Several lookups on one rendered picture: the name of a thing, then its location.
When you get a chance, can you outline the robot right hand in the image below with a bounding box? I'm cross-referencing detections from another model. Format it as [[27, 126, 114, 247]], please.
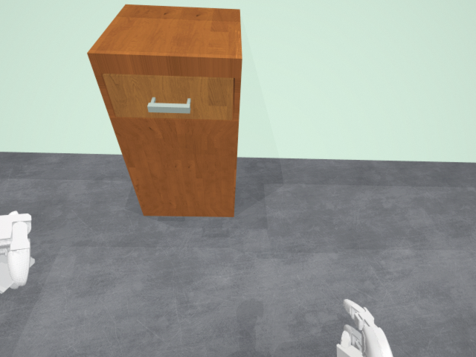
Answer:
[[337, 299, 393, 357]]

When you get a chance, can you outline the cabinet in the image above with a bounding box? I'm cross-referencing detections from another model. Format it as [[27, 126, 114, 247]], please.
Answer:
[[87, 4, 242, 217]]

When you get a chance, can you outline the robot left hand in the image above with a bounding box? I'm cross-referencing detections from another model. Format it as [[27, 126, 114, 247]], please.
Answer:
[[0, 211, 35, 294]]

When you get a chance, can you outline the handle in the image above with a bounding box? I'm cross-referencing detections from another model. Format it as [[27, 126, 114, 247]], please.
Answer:
[[147, 97, 191, 114]]

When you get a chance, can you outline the drawer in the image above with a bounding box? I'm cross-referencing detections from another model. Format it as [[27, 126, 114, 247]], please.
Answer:
[[103, 74, 234, 120]]

